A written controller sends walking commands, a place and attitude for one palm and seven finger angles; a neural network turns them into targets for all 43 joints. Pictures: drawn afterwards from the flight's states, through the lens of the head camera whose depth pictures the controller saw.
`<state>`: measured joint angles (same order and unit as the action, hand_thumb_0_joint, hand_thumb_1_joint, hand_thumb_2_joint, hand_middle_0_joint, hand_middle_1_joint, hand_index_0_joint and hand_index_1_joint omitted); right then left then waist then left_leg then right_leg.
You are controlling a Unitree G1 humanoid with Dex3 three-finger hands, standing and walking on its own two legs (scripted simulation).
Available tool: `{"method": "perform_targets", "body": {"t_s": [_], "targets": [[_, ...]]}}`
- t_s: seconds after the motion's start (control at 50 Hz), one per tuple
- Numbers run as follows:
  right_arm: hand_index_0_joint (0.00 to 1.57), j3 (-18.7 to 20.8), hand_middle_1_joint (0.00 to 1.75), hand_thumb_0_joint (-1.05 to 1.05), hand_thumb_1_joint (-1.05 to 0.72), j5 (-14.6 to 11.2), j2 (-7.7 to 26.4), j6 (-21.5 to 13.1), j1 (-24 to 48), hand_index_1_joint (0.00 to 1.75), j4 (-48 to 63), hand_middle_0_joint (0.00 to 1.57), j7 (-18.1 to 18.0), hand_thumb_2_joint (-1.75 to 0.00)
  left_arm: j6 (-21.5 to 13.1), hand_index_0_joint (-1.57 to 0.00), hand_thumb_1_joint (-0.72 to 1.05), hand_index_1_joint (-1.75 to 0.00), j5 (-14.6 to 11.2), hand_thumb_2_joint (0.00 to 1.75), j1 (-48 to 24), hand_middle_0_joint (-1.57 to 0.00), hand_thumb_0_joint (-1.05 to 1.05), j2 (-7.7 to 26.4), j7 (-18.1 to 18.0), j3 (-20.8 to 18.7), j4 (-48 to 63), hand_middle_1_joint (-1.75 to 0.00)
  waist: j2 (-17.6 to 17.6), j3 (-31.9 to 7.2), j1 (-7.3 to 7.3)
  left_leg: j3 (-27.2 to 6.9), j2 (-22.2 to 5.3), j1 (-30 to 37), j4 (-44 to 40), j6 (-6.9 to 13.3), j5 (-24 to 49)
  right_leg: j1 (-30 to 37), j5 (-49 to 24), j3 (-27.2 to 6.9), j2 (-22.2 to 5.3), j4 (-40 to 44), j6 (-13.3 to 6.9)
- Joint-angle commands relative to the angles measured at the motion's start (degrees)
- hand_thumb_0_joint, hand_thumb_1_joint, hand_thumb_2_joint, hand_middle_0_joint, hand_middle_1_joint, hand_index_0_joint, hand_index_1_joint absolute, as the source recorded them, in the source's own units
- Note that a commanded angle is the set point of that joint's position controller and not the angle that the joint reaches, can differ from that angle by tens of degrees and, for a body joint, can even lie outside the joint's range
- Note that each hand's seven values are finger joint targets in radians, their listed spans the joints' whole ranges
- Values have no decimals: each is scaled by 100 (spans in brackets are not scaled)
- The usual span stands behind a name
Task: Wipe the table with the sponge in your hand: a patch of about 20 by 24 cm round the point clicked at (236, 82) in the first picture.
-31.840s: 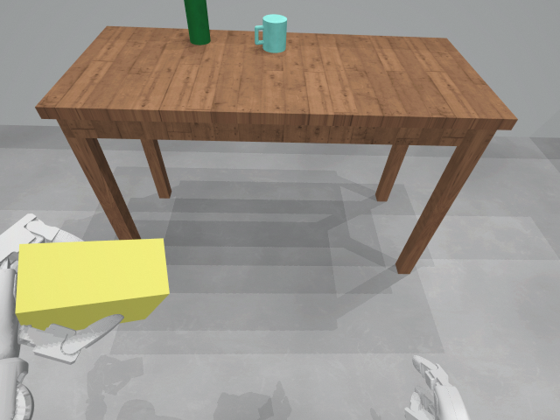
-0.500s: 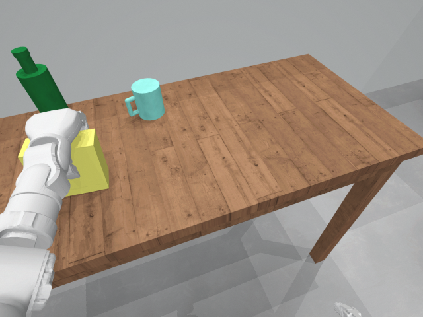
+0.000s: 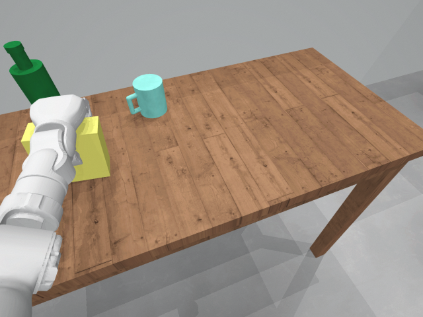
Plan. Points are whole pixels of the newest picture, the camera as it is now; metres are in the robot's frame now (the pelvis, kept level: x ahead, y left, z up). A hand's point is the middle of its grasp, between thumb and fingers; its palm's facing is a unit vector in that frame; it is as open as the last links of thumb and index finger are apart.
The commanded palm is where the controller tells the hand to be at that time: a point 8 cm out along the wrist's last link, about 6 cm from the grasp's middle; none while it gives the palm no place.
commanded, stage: slide across to the middle lane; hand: left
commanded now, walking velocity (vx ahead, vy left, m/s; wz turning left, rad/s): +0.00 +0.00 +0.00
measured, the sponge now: (74, 158) +0.41 +0.31 +0.06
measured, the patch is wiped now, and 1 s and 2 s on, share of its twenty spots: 0.35 0.55 0.75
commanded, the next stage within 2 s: wipe back along the middle lane in 0.52 s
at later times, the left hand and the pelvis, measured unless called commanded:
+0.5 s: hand (101, 127) +0.45 +0.24 +0.12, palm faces -0.04 -0.02 -1.00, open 10.1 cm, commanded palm +0.43 +0.24 +0.19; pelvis +0.01 +0.00 +0.00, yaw +1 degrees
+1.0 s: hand (111, 138) +0.42 +0.22 +0.12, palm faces +0.00 -0.05 -1.00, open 10.1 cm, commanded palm +0.39 +0.21 +0.17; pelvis +0.02 -0.03 +0.01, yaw +0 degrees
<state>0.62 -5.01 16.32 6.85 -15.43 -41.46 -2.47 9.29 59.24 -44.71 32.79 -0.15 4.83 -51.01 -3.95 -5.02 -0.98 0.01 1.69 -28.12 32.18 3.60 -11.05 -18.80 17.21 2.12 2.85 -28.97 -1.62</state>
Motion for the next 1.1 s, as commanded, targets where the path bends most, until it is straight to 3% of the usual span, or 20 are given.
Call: {"method": "perform_targets", "body": {"t_s": [0.0,0.06,0.08,0.18,0.22,0.3,0.36,0.42,0.44,0.52,0.58,0.64,0.66,0.76,0.82,0.9,0.92,0.96,1.02,1.08], "targets": [[20,294,30,0,-90,9,820,-265,369,30,690,20,-4,-90,70,-120,10,-160,-104,130,-2321,-120,0,880,-258,-88,1304,-160,-21,-1762,-68,-510,-154,2283,-318,-28,976,-519,-973,-80,48,524,-233],[20,292,30,0,-90,-3,796,-320,521,30,715,20,6,-90,191,-120,10,-160,-316,130,-2208,-120,0,781,-322,-135,1554,-160,27,-1791,1,-589,-180,2416,-402,-54,1037,-418,-1006,-48,52,535,-223],[20,254,30,0,-90,-24,795,-311,566,30,697,20,14,-90,281,-120,10,-160,-302,130,-2371,-120,0,747,-339,-50,1523,-160,12,-1628,-38,-614,-180,2356,-465,-82,906,-493,-918,-18,50,537,-220],[20,221,30,0,-90,-9,760,-370,681,30,644,20,18,-90,622,-120,10,-160,-66,130,-3067,-120,0,822,-484,-15,1612,-160,-132,-1704,-40,-676,-171,2444,-562,-148,767,-516,-799,11,67,469,-262],[20,197,30,0,-90,-4,725,-368,706,30,623,20,18,-90,754,-120,10,-160,-81,130,-3072,-120,0,645,-492,93,1390,-160,48,-1646,-61,-601,-155,2336,-581,-126,607,-484,-729,9,60,521,-239],[20,172,30,0,-90,11,693,-407,691,30,606,20,17,-90,845,-120,10,-160,-93,130,-3359,-120,0,445,-465,267,1276,-160,-80,-1924,-79,-596,-128,2498,-531,-162,824,-410,-850,20,46,471,-254],[20,146,30,0,-90,31,704,-397,693,30,573,20,-1,-90,867,-120,10,-160,-54,130,-3455,-120,0,517,-427,219,1058,-160,41,-1900,-114,-505,-118,2431,-460,-133,1010,-284,-1046,-6,26,494,-251],[20,153,30,0,-90,61,690,-379,682,30,607,20,16,-90,862,-120,10,-160,-10,130,-3298,-120,0,576,-414,129,1096,-160,96,-2161,-48,-414,-88,2450,-348,-94,1362,-54,-1404,-50,1,487,-241],[20,139,30,0,-90,50,652,-388,730,30,686,20,22,-90,823,-120,10,-160,-88,130,-3294,-120,0,430,-387,186,1248,-160,50,-2171,-36,-425,-67,2431,-324,-107,1542,45,-1643,-29,-23,460,-254],[20,116,30,0,-90,47,685,-311,726,30,606,20,19,-90,918,-120,10,-160,-67,130,-3303,-120,0,608,-367,110,1065,-160,274,-1943,-74,-274,-39,2184,-320,-25,1418,168,-1869,-98,-43,503,-191],[20,120,30,0,-90,42,680,-310,759,30,628,20,20,-90,899,-120,10,-160,-102,130,-3299,-120,0,488,-365,180,1208,-160,183,-1974,-78,-217,-16,2165,-296,-4,1512,288,-2121,-128,-68,481,-184],[20,115,30,0,-90,40,676,-250,809,30,717,20,42,-90,943,-120,10,-160,-136,130,-2609,-120,0,513,-317,32,1138,-160,309,-1933,52,-191,4,1991,-293,-1,1703,555,-2495,-136,-89,471,-200],[20,133,30,0,-90,59,728,-210,820,30,692,20,37,-90,969,-120,10,-160,-105,130,-2350,-120,0,661,-303,-69,1117,-160,383,-1946,87,-133,-4,1986,-281,19,1710,647,-2616,-178,-81,469,-183],[20,153,30,0,-90,30,719,-111,1046,30,893,20,77,-90,1040,-120,10,-160,-206,130,-1589,-120,0,437,-214,56,1761,-160,362,-1901,145,-38,16,1958,-271,61,1867,870,-3022,-218,-107,484,-152],[20,155,30,0,-90,5,716,-43,1182,30,972,20,111,-90,1180,-120,10,-160,-229,130,-1084,-120,0,476,-170,-4,2102,-160,470,-1844,205,-4,30,1929,-263,67,1909,943,-3158,-244,-112,488,-137],[20,119,30,0,-90,-49,687,21,1368,30,1024,20,113,-90,1382,-120,10,-160,-277,130,-956,-120,0,158,-86,292,2346,-160,411,-1411,146,-13,37,1893,-344,61,1605,695,-2761,-214,-92,572,-142],[20,109,30,0,-90,-66,688,39,1406,30,1007,20,111,-90,1416,-120,10,-160,-229,130,-1060,-120,0,245,-81,265,2396,-160,365,-1364,130,-29,31,1902,-364,48,1511,626,-2608,-227,-91,584,-154],[20,102,30,0,-90,-64,661,45,1450,30,1051,20,101,-90,1467,-120,10,-160,-242,130,-1001,-120,0,32,-58,435,2492,-160,266,-1339,131,-49,51,1975,-369,62,1495,597,-2513,-215,-75,585,-178],[20,74,30,0,-90,-67,641,81,1564,30,1047,20,70,-90,1534,-120,10,-160,-240,130,-829,-120,0,100,-39,366,2457,-160,461,-1397,163,-20,49,1936,-382,36,1334,651,-2387,-261,-104,609,-164],[20,52,30,0,-90,-69,608,96,1660,30,1120,20,49,-90,1527,-120,10,-160,-284,130,-635,-120,0,-126,-2,506,2593,-160,501,-1418,179,-5,62,1938,-380,34,1325,697,-2448,-270,-118,595,-154]]}}
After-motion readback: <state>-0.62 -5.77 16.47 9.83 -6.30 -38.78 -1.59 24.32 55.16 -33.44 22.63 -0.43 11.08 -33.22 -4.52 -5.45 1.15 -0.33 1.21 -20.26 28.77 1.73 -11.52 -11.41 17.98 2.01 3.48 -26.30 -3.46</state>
